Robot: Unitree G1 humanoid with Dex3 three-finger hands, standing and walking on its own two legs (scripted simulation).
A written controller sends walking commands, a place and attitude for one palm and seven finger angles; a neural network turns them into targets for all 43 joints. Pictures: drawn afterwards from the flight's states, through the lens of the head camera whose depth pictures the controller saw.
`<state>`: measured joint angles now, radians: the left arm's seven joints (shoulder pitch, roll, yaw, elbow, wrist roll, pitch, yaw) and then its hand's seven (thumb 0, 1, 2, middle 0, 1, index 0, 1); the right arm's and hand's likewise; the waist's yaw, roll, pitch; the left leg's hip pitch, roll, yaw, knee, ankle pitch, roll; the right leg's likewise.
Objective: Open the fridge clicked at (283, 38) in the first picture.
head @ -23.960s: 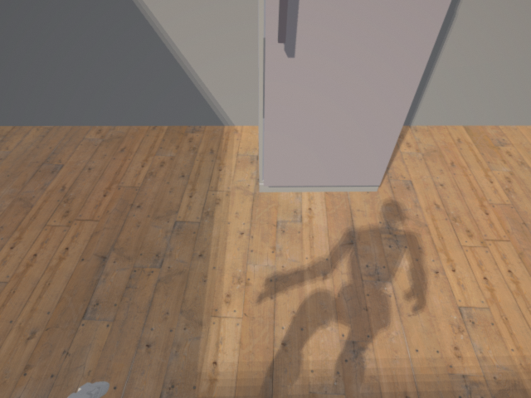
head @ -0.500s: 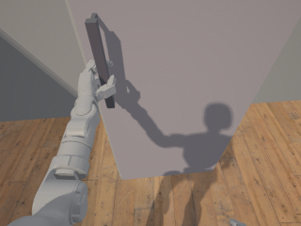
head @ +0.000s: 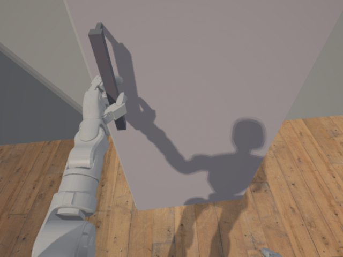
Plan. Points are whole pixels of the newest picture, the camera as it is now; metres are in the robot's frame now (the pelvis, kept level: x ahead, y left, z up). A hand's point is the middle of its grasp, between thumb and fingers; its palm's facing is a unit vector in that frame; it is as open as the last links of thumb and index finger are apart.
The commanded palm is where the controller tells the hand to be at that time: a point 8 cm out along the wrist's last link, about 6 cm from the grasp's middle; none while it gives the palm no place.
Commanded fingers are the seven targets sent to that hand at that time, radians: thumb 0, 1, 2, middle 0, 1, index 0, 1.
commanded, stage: grip the handle and tug to test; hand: left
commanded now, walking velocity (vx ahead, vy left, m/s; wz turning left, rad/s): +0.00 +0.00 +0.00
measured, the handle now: (112, 83) +0.48 +0.15 +0.18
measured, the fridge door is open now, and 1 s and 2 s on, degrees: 0 11 47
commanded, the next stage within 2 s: pull the door a little, standing still in 0.04 s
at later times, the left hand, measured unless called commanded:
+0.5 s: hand (121, 107) +0.41 +0.12 +0.16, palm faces +0.12 -0.99 +0.01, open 6.2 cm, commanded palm +0.34 +0.16 +0.16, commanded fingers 0.00 0.90 0.90 -0.45 -1.40 -0.45 -1.40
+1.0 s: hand (123, 135) +0.33 +0.11 +0.16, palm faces +0.14 -0.94 -0.31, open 6.9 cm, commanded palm +0.29 +0.15 +0.15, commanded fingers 0.00 0.90 0.90 -0.45 -1.40 -0.45 -1.40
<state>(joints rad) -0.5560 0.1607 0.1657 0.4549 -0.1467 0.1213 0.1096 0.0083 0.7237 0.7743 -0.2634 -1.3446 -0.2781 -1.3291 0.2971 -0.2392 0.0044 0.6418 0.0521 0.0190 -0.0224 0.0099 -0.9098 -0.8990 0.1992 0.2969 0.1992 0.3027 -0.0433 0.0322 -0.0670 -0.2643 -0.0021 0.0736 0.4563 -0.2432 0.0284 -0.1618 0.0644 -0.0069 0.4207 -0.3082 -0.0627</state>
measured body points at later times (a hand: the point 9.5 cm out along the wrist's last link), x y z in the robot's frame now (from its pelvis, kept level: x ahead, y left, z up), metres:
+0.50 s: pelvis +0.04 -0.01 +0.01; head +0.03 -0.03 +0.46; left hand +0.40 +0.18 +0.16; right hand +0.20 -0.24 -0.09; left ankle +0.00 +0.11 -0.73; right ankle -0.06 -0.07 -0.73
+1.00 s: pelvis +0.10 -0.03 +0.01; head +0.12 -0.10 +0.45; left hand +0.32 +0.16 +0.17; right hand +0.30 -0.25 -0.08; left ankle +0.00 +0.11 -0.72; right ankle +0.19 -0.07 -0.71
